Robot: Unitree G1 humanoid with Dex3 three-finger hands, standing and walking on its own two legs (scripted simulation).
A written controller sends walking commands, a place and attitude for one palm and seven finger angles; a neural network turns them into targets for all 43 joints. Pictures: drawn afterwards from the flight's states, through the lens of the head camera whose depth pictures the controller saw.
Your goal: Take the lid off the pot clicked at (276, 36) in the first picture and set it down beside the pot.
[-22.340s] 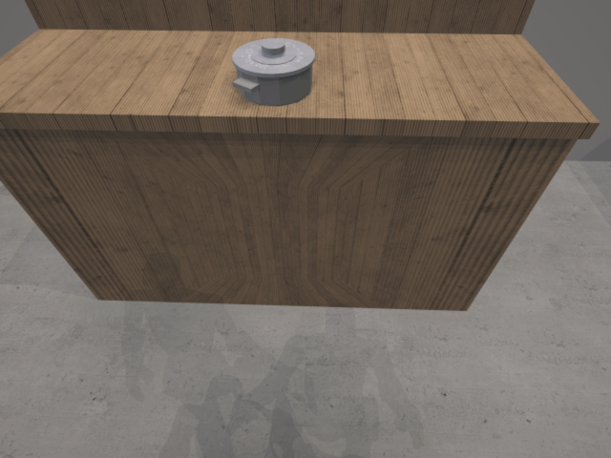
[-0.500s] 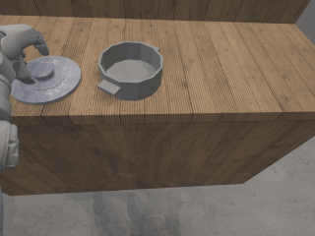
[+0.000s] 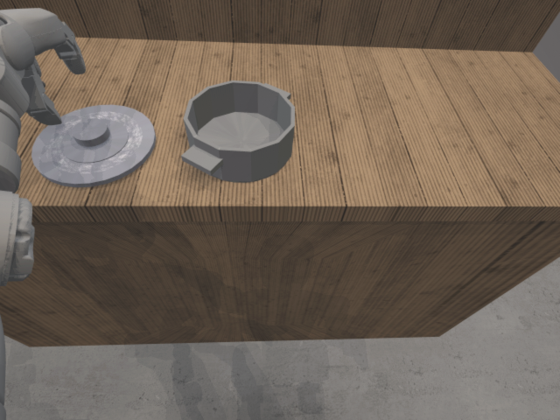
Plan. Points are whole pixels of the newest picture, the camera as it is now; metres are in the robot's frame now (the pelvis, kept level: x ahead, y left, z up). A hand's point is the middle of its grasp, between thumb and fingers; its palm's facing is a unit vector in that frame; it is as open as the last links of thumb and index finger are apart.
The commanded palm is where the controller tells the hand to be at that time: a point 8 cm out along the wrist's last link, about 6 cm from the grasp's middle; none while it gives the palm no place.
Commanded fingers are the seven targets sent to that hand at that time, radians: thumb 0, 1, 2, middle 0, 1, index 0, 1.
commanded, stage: raise the empty hand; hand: left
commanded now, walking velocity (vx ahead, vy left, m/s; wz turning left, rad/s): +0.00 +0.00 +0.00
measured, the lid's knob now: (91, 132) +0.53 +0.27 +0.10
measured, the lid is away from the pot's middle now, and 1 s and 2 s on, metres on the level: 0.23 0.23 0.23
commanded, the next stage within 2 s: draw the hand back to the body in 0.58 s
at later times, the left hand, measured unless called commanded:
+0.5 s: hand (13, 34) +0.50 +0.28 +0.27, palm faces -0.23 -0.09 -0.97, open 11.0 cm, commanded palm +0.51 +0.27 +0.33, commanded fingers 0.00 -0.14 0.91 -0.49 -0.60 -0.49 -0.60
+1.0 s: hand (5, 51) +0.47 +0.28 +0.26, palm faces -0.20 -0.05 -0.98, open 11.0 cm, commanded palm +0.44 +0.27 +0.32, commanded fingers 0.00 -0.14 0.91 -0.49 -0.60 -0.49 -0.60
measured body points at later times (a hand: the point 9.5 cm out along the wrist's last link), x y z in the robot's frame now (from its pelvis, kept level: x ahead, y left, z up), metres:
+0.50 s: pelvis +0.01 +0.00 +0.00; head +0.07 +0.00 +0.45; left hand +0.51 +0.28 +0.32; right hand +0.04 -0.28 -0.12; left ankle +0.02 +0.05 -0.73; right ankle -0.04 -0.13 -0.73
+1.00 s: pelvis +0.00 +0.00 +0.00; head +0.05 -0.01 +0.45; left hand +0.48 +0.28 +0.32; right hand +0.08 -0.27 -0.12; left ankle +0.02 +0.05 -0.73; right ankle -0.04 -0.13 -0.73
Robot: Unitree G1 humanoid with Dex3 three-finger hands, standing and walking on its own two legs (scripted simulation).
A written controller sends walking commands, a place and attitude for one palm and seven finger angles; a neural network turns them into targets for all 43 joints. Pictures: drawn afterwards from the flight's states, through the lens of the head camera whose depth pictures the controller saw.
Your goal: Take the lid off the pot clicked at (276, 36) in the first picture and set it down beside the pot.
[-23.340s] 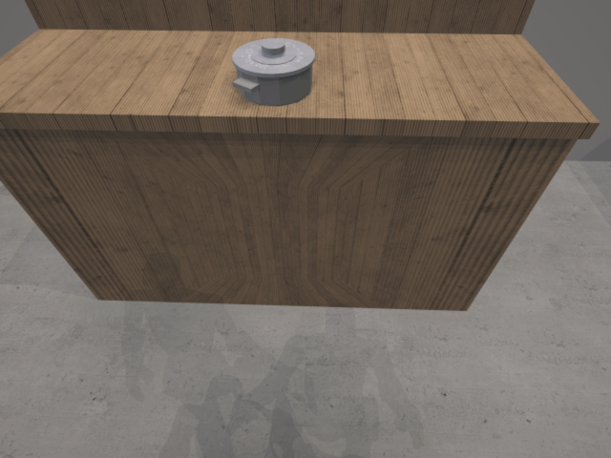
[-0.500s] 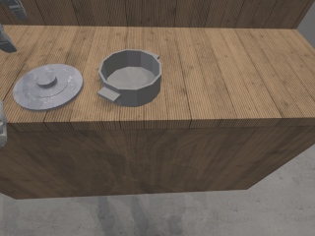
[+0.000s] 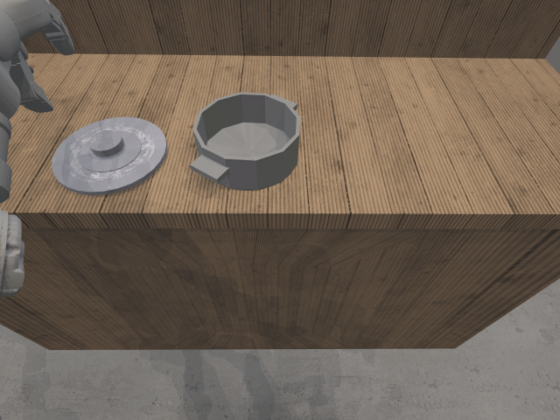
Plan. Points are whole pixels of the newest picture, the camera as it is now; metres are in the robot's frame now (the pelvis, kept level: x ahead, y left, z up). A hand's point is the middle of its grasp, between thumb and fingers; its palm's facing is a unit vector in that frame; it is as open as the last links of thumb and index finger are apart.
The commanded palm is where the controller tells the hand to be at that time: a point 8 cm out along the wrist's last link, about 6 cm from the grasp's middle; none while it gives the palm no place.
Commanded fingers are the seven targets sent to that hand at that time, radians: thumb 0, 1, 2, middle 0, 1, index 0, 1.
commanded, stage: draw the hand back to the body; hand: left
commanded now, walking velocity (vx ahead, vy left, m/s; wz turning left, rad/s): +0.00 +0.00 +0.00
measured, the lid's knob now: (106, 143) +0.53 +0.27 +0.10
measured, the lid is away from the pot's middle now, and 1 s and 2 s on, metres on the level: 0.23 0.23 0.23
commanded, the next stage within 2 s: step back with the hand held close in 1.94 s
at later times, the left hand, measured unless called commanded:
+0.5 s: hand (47, 50) +0.42 +0.21 +0.31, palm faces +0.35 -0.91 -0.23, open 10.7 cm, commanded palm +0.36 +0.26 +0.31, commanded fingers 0.00 0.17 0.91 -0.40 -0.51 -0.40 -0.51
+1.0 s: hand (29, 116) +0.32 +0.19 +0.30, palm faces +0.46 -0.86 -0.21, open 8.4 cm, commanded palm +0.27 +0.23 +0.30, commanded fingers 0.00 0.82 0.90 -0.22 -0.32 -0.22 -0.32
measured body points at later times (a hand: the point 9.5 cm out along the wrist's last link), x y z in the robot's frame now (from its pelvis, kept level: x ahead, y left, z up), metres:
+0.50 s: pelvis +0.00 -0.02 +0.01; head +0.01 -0.02 +0.46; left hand +0.39 +0.26 +0.32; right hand +0.13 -0.27 -0.09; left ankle +0.01 +0.05 -0.73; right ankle -0.04 -0.12 -0.73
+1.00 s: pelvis +0.01 -0.07 +0.01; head -0.01 -0.09 +0.46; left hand +0.29 +0.24 +0.31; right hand +0.19 -0.30 -0.08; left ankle +0.01 +0.05 -0.73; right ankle -0.04 -0.12 -0.73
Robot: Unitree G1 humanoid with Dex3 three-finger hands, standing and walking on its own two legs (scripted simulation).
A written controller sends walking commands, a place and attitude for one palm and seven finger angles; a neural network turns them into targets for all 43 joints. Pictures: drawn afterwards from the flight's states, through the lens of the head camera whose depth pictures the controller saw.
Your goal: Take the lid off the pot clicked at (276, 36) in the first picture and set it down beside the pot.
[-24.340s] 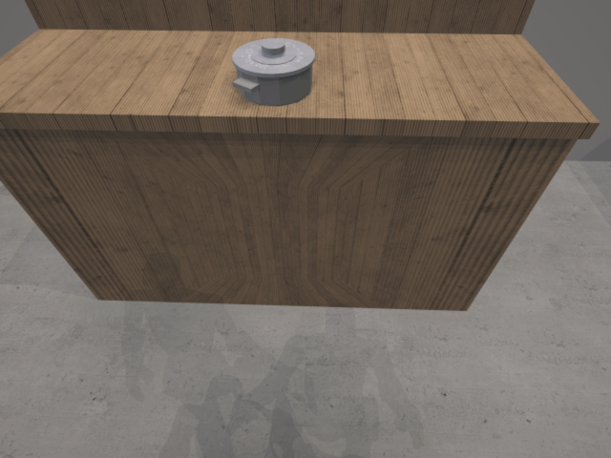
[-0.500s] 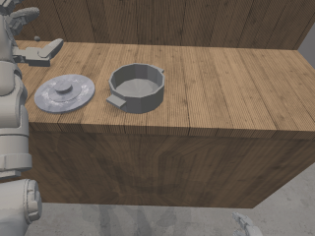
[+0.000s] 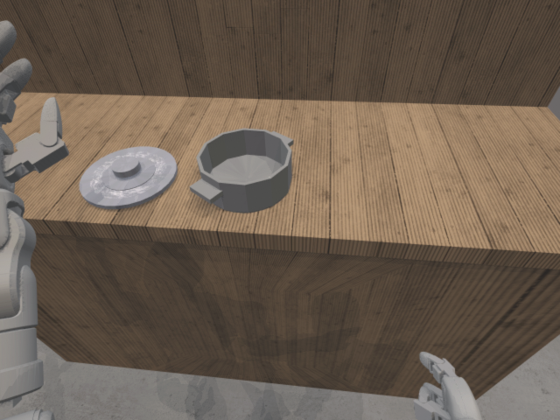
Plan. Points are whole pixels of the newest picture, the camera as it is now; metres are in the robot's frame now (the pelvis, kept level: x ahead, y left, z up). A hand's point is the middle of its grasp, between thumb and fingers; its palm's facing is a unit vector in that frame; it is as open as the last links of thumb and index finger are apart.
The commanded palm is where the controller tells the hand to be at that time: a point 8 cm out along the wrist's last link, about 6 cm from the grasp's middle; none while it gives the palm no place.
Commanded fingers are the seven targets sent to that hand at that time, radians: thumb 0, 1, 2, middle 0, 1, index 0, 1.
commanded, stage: draw the hand back to the body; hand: left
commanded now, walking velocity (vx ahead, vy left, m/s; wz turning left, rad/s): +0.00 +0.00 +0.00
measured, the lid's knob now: (126, 166) +0.51 +0.35 +0.09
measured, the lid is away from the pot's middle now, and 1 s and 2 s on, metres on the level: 0.23 0.23 0.23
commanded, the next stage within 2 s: step back with the hand held close in 0.94 s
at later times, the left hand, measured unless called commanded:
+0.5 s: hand (9, 202) +0.22 +0.26 +0.28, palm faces +0.49 -0.84 -0.23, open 7.4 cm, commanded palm +0.16 +0.29 +0.28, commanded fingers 0.00 0.90 0.90 -0.20 -0.30 -0.20 -0.30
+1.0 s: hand out of the picture +0.15 +0.28 +0.27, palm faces +0.50 -0.82 -0.28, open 7.4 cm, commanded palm +0.10 +0.31 +0.27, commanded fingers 0.00 0.90 0.90 -0.20 -0.30 -0.20 -0.30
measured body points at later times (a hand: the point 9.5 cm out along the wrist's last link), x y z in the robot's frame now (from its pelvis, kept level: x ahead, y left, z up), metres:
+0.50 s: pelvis -0.01 +0.00 +0.00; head -0.04 -0.02 +0.45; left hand +0.19 +0.30 +0.29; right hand +0.18 -0.22 -0.09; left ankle +0.00 +0.12 -0.74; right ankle -0.05 -0.06 -0.74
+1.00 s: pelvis -0.03 +0.03 +0.00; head -0.06 +0.02 +0.45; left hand +0.11 +0.32 +0.28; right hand +0.18 -0.17 -0.07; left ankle +0.00 +0.12 -0.74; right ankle -0.05 -0.06 -0.74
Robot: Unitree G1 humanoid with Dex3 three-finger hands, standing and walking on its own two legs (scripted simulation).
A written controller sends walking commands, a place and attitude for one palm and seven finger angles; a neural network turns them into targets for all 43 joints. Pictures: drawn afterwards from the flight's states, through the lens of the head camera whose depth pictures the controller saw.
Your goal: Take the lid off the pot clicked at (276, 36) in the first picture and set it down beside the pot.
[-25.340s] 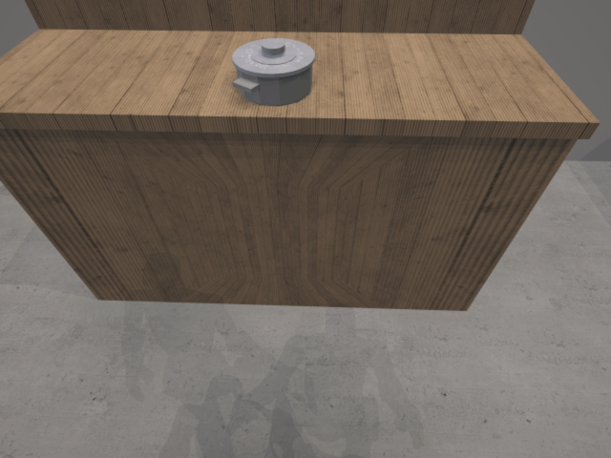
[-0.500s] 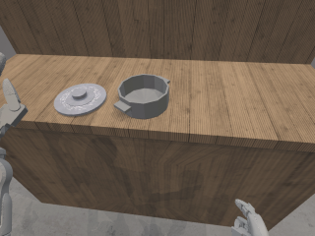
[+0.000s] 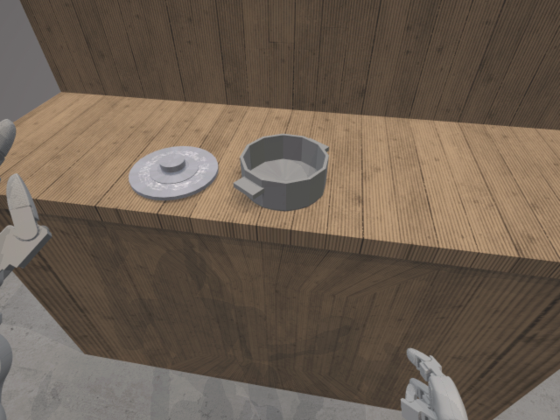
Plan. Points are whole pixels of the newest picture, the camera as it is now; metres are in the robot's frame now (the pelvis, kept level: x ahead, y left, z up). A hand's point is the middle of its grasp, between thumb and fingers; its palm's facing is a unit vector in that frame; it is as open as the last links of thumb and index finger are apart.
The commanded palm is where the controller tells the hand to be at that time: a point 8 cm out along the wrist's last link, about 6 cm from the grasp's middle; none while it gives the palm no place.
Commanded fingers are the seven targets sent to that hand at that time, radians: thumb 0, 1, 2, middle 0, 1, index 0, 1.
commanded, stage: step back with the hand held close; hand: left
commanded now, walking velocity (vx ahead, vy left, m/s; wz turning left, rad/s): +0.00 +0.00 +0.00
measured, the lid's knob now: (172, 162) +0.54 +0.31 +0.09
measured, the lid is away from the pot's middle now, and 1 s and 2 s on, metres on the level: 0.23 0.23 0.23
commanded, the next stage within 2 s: stop stepping back and stand still in 1.30 s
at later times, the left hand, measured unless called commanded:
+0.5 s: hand (28, 243) +0.17 +0.26 +0.25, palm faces +0.40 -0.75 -0.53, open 7.4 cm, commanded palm +0.11 +0.32 +0.27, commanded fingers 0.00 0.90 0.90 -0.20 -0.30 -0.20 -0.30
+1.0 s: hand out of the picture +0.09 +0.28 +0.27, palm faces +0.52 -0.77 -0.36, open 7.4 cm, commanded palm +0.03 +0.33 +0.27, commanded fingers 0.00 0.90 0.90 -0.20 -0.30 -0.20 -0.30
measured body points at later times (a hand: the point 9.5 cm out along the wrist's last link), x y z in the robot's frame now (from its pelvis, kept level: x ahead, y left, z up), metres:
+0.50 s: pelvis -0.03 +0.04 -0.01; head +0.00 +0.06 +0.44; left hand +0.15 +0.30 +0.28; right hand +0.13 -0.21 -0.09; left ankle +0.03 +0.09 -0.75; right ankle -0.05 -0.09 -0.74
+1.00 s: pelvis -0.10 +0.05 -0.02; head -0.10 +0.08 +0.42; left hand +0.05 +0.32 +0.29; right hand +0.06 -0.20 -0.09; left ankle +0.03 +0.09 -0.75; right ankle -0.08 -0.09 -0.72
